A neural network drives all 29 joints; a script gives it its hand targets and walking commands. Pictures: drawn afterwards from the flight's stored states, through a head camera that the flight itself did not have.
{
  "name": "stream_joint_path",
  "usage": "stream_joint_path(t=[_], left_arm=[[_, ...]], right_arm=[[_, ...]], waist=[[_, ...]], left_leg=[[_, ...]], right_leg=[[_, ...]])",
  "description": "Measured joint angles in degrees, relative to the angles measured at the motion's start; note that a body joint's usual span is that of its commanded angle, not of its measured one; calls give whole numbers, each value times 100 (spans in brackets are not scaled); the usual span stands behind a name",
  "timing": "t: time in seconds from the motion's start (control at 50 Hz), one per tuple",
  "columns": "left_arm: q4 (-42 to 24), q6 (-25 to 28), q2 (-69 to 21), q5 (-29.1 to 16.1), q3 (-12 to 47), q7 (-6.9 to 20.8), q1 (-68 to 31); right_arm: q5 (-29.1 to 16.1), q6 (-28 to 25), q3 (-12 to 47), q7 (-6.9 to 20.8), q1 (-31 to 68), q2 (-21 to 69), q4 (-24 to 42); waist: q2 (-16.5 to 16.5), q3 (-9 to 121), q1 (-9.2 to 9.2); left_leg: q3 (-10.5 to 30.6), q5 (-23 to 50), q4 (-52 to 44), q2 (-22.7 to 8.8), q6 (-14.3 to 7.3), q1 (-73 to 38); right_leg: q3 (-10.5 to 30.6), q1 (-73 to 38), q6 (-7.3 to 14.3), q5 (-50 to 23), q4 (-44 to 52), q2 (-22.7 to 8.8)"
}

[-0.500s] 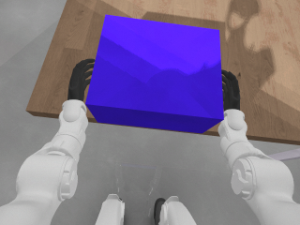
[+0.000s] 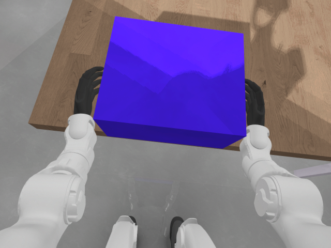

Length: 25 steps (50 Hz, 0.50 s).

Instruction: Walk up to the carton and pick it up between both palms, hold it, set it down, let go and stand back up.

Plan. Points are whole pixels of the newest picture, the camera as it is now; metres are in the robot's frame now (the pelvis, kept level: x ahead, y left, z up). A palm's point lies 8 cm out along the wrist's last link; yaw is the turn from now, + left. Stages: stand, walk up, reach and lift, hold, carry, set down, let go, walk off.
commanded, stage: reach and lift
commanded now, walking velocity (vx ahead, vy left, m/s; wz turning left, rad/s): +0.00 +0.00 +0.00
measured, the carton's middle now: (172, 87) +0.52 +0.00 -0.04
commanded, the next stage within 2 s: none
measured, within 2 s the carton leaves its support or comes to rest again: leaves its support in 0.82 s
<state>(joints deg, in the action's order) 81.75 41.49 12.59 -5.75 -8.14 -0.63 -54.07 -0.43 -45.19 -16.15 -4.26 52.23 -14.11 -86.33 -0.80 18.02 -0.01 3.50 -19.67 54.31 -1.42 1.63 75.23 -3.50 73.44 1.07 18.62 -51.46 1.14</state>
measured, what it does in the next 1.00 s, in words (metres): stands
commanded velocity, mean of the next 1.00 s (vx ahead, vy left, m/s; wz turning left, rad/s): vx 0.00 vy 0.00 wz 0.00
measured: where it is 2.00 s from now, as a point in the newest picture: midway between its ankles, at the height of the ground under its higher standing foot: outside the picture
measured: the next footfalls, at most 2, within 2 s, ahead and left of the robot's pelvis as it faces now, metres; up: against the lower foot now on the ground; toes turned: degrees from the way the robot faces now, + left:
none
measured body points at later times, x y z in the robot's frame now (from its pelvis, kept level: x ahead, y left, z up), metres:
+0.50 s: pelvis +0.00 +0.00 +0.00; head +0.17 +0.02 +0.41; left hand +0.44 +0.20 -0.03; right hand +0.44 -0.21 -0.02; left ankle +0.02 +0.13 -0.66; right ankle +0.02 -0.11 -0.66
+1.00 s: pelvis -0.03 +0.00 +0.00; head +0.09 +0.01 +0.44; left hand +0.39 +0.20 -0.01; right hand +0.39 -0.21 +0.00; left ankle +0.02 +0.13 -0.66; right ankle +0.02 -0.11 -0.66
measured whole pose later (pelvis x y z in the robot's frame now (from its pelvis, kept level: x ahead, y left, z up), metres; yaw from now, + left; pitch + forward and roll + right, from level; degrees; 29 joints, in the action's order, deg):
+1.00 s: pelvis -0.03 +0.00 +0.00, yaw +0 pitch +35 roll -2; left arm 81.8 35.7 9.9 -17.2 -0.1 -1.0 -43.8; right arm -1.9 -31.9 -10.1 -3.0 43.2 -13.0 -80.1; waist 0.3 24.2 0.0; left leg 3.5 -17.6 53.7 -1.6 1.8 71.6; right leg -3.5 70.1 1.2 16.7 -51.2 1.3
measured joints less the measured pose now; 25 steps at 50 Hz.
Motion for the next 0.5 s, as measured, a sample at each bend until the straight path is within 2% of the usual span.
stream_joint_path(t=[0.5], left_arm=[[2, -16, -120, -153, 0, 51, 358]], right_arm=[[1, 66, 1, 60, -294, 76, -8]], waist=[[41, 125, 0]], left_leg=[[0, 30, -27, -9, 6, -94]], right_leg=[[0, -88, 0, -27, 20, 9]])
